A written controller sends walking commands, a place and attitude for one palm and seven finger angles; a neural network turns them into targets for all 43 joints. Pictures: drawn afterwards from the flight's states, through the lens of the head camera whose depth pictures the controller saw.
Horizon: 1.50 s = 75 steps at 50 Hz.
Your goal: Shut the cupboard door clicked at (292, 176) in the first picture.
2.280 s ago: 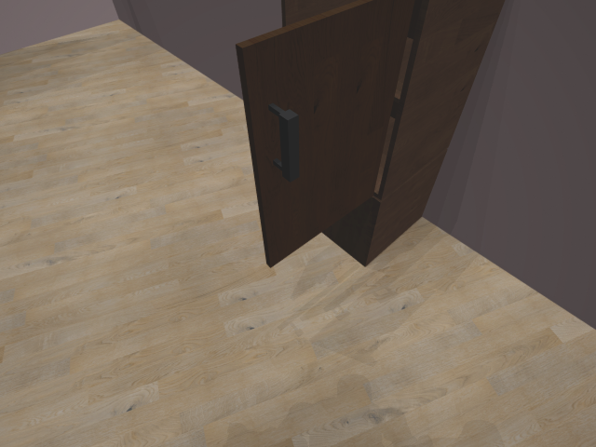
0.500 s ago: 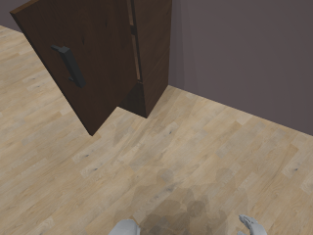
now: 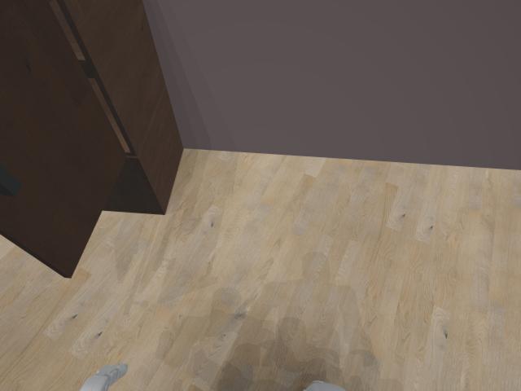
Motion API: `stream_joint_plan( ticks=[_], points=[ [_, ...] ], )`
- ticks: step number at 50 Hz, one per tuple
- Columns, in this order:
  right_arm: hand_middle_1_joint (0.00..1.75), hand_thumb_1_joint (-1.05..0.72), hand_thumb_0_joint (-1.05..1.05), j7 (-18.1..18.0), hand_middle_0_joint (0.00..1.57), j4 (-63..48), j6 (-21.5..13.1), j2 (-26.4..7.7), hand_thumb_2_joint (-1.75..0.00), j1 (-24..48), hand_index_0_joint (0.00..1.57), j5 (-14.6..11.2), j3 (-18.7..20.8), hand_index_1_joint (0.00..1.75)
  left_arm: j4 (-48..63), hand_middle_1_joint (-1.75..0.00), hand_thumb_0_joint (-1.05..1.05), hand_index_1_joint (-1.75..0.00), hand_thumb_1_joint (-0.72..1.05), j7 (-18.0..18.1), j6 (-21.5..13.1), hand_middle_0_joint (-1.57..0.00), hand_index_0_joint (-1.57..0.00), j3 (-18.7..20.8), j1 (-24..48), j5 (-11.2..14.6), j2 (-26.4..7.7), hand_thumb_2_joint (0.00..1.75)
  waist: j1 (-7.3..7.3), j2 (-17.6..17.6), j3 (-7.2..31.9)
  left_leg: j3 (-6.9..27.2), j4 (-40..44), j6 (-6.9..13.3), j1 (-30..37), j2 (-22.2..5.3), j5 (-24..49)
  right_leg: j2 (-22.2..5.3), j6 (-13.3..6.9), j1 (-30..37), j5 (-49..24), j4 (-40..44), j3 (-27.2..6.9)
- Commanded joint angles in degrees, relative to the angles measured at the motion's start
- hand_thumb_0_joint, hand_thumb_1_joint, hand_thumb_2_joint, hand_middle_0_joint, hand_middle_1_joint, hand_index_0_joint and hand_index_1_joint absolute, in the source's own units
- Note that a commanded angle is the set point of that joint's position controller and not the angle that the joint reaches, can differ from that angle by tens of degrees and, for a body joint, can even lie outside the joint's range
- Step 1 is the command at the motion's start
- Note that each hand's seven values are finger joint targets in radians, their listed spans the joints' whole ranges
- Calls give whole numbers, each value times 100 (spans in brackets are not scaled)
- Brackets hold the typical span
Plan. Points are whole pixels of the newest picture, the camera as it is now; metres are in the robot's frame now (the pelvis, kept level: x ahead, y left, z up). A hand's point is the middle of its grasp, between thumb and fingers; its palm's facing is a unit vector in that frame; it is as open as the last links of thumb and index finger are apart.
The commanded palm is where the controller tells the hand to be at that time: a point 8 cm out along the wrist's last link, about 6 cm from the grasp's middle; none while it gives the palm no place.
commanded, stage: walk around to get in front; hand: left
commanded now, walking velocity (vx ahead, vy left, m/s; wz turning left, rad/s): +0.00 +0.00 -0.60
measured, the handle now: out of the picture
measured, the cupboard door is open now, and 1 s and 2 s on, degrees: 88 88 88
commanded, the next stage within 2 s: none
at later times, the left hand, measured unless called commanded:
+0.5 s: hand (156, 369) +0.16 +0.20 -0.17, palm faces -0.26 -0.95 -0.19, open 7.4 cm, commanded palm none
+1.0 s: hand (212, 344) +0.20 +0.10 -0.15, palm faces -0.55 -0.79 -0.27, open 7.4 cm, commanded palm none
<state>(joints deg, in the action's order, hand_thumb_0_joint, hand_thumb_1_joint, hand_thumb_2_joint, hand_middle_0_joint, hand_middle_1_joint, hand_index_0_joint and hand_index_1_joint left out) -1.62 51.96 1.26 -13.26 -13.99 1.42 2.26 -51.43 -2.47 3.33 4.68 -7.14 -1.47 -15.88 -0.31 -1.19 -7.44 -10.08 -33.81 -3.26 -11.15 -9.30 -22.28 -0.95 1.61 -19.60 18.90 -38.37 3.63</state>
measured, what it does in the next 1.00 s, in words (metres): steps on the spot, turning right: right foot, then left foot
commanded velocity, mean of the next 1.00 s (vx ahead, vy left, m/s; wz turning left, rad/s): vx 0.00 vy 0.00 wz -0.60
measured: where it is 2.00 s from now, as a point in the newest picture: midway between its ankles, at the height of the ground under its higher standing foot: outside the picture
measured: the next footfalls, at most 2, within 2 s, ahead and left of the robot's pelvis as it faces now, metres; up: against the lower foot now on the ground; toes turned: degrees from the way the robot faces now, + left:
right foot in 0.02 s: +0.04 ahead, -0.13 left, +0.00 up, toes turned -4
left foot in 0.38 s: +0.09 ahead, +0.12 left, +0.00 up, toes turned -10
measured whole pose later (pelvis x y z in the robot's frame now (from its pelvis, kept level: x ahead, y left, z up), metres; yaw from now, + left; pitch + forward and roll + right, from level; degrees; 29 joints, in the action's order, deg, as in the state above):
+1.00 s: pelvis +0.02 -0.02 +0.01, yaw -35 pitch +2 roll +1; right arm -1.3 52.1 3.6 -14.5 -9.1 0.4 3.4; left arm -52.0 0.4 1.6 3.4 -9.4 -1.4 -11.5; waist -0.2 -1.2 -6.6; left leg -1.9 -59.3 -5.0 -27.8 -5.1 -24.1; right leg 1.3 -1.8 -15.6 16.0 -30.0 -1.6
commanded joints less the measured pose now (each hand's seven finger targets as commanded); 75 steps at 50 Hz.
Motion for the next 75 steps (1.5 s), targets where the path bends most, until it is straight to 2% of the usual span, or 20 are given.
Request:
stream_joint_plan(
  ticks=[1, 2, 7, 17, 18, 19, 20, 26, 33, 37, 38, 39, 40, 42, 56, 57, 59, 60, 66, 75],
  points=[
    [30, -90, 0, 24, 20, -786, -44, -515, -90, 405, 20, -116, 155, 30, 40, -30, 0, -30, 90, 219, -318, -20, -20, 348, -1391, -1, -1631, 90, 665, 2026, 1548, 155, -3142, -143, -2230, 534, -1538, -2358, -1308, 2544, -4908, 1622, -3003],
    [30, -90, 0, -46, 20, -702, 39, -699, -90, 416, 20, -128, 138, 30, -3, -30, 0, -30, 90, 315, -290, -20, -20, 310, -1401, 59, -1528, 90, 656, 1678, 1475, 1042, -3541, -44, -2339, 328, -1579, -2295, -1604, 2294, -4328, 1587, -2668],
    [30, -90, 0, 33, 20, -379, 99, -580, -90, 277, 20, -91, 180, 30, 420, -30, 0, -30, 90, 381, -253, -20, -20, 140, -222, 28, -854, 90, 71, 1097, 1168, 930, -3128, -170, -1846, 329, -162, -1159, -1157, 1146, -3020, 1609, -1716],
    [30, -90, 0, -41, 20, -276, -57, -491, -90, -168, 20, -138, 176, 30, 444, -30, 0, -30, 90, 296, -172, -20, -20, 186, 6, 30, -876, 90, -204, 921, 1026, 753, 223, -48, -57, 768, 608, -811, -879, 75, -2041, 1242, -2334],
    [30, -90, 0, -73, 20, -197, -114, -699, -90, -416, 20, -112, 210, 30, 508, -30, 0, -30, 90, 281, -139, -20, -20, 138, 67, 71, -652, 90, -316, 380, 1085, 1094, 1060, 80, 653, 371, 776, -410, -580, -531, -1327, 830, -2033],
    [30, -90, 0, -89, 20, -220, -180, -1305, -90, -500, 20, -10, 311, 30, 608, -30, 0, -30, 90, 234, -110, -20, -20, 76, -95, 131, -228, 90, -286, -1440, 1088, 2810, 1863, 570, 1068, -1172, 825, 458, -182, -1469, 551, -426, -1180],
    [30, -90, 0, -118, 20, -278, -166, -1561, -90, -581, 20, 22, 347, 30, 691, -30, 0, -30, 90, 202, -106, -20, -20, 75, 111, 68, -328, 90, -365, -1636, 962, 3431, 2047, 1103, 607, -2040, 1472, 438, -7, -1531, 1718, -1879, -697],
    [30, -90, 0, -169, 20, -467, -230, -822, -90, 45, 20, 29, 135, 30, 357, -30, 0, -30, 90, 40, -66, -20, -20, 157, -229, 1, -173, 90, 65, -901, 983, 924, 1292, 859, 709, -819, 3796, -45, 237, -1489, 467, -3118, -367],
    [30, -90, 0, -67, 20, -158, -152, -1007, -90, -500, 20, 50, 291, 30, 491, -30, 0, -30, 90, 2, -102, -20, -20, 35, 321, 24, -3, 90, -293, -1134, 996, 470, 1016, 938, 939, -1074, 3800, -46, 125, -707, 697, -897, 173],
    [30, -90, 0, -6, 20, -194, -116, -1143, -90, -210, 20, 4, 351, 30, 329, -30, 0, -30, 90, 34, -171, -20, -20, 82, -255, 33, -205, 90, 37, -1005, 1130, 174, 279, 566, 374, -1077, 3219, 29, -103, 636, -370, 853, 273],
    [30, -90, 0, 19, 20, -265, -104, -1029, -90, -88, 20, -51, 343, 30, 179, -30, 0, -30, 90, 78, -219, -20, -20, 142, -730, -1, -526, 90, 292, -252, 1284, -71, -564, 272, -287, -817, 2500, -313, -282, 1595, -1458, 1494, -172],
    [30, -90, 0, 43, 20, -555, -80, -508, -90, 157, 20, -108, 224, 30, 65, -30, 0, -30, 90, 184, -295, -20, -20, 290, -1116, -67, -1232, 90, 507, 1915, 1295, -413, -1947, -94, -1978, 105, -739, -1878, -900, 2493, -3483, 1858, -2385],
    [30, -90, 0, -5, 20, -682, 5, -597, -90, 474, 20, -99, 170, 30, -21, -30, 0, -30, 90, 279, -271, -20, -20, 315, -1349, 46, -1432, 90, 686, 1914, 1246, 429, -2880, -110, -2316, 366, -1752, -2313, -1455, 2149, -4485, 1728, -2744],
    [30, -90, 0, -13, 20, -590, 48, -486, -90, 548, 20, -103, 166, 30, 119, -30, 0, -30, 90, 379, -252, -20, -20, 285, -819, 18, -1024, 90, 399, 1356, 852, 921, -3263, -78, -2668, 159, -959, -1748, -1455, 1848, -3553, 1674, -2189],
    [30, -90, 0, -39, 20, -407, -46, -429, -90, 229, 20, -150, 185, 30, 267, -30, 0, -30, 90, 331, -223, -20, -20, 229, -239, 4, -812, 90, -41, 977, 1163, 830, 39, -104, -553, 778, 405, -909, -1001, 808, -3212, 1112, -2320],
    [30, -90, 0, -67, 20, -298, -97, -527, -90, -86, 20, -142, 196, 30, 313, -30, 0, -30, 90, 326, -202, -20, -20, 212, -103, 49, -733, 90, -216, 819, 1262, 820, 852, -54, 190, 661, 1023, -707, -753, 387, -2813, 857, -2154],
    [30, -90, 0, -104, 20, -313, -184, -1461, -90, -409, 20, -1, 346, 30, 524, -30, 0, -30, 90, 234, -166, -20, -20, 90, -293, 129, -180, 90, -225, -1795, 1373, 3115, 1745, 922, 1266, -1792, 2666, 497, -9, -1335, 1511, -1290, -675],
    [30, -90, 0, -125, 20, -353, -141, -1463, -90, -439, 20, 40, 314, 30, 529, -30, 0, -30, 90, 222, -153, -20, -20, 127, -103, 49, -393, 90, -320, -1193, 1200, 3067, 1633, 1335, 683, -2066, 3050, 242, -10, -1216, 1757, -2441, -851],
    [30, -90, 0, -158, 20, -505, -183, -875, -90, 71, 20, 35, 172, 30, 360, -30, 0, -30, 90, 47, -67, -20, -20, 147, -256, 9, -153, 90, 20, -1046, 978, 820, 1156, 902, 857, -852, 4153, -48, 225, -1379, 659, -2822, -290],
    [30, -90, 0, -9, 20, -285, -104, -1198, -90, -190, 20, 32, 352, 30, 446, -30, 0, -30, 90, -2, -152, -20, -20, 64, -26, 22, -129, 90, -91, -1115, 989, 297, 599, 698, 467, -1079, 3276, 81, -35, 169, 129, 248, 347]
  ],
)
